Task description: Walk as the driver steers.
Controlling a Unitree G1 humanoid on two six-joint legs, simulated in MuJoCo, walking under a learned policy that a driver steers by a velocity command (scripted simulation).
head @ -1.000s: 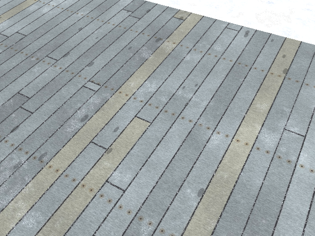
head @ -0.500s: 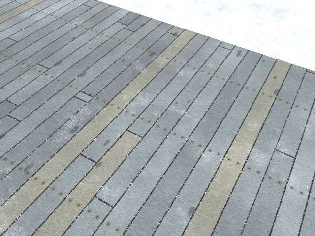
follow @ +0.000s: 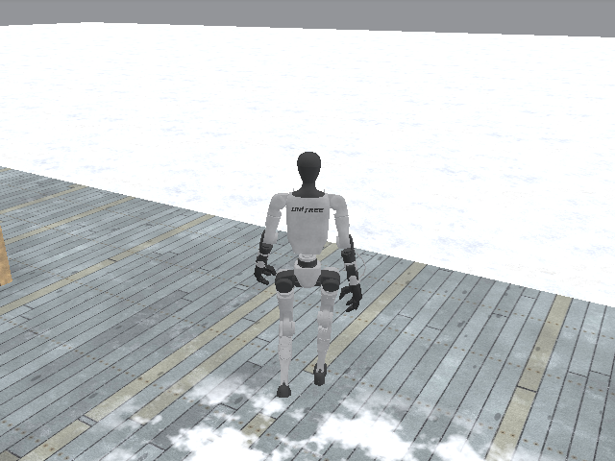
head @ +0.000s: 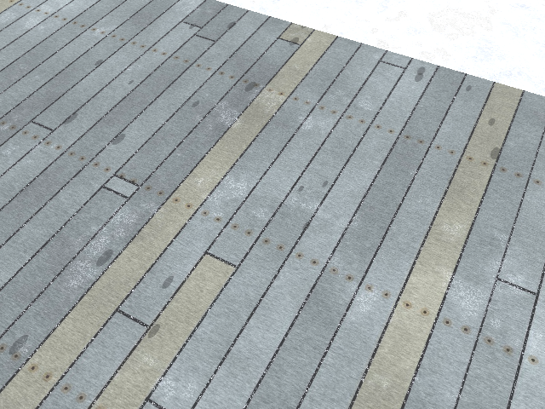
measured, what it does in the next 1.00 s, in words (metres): walks ahead, turning right: left foot, then right foot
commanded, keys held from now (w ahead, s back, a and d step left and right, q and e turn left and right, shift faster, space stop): w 0.26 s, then no key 0.12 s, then e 0.58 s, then no key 0.04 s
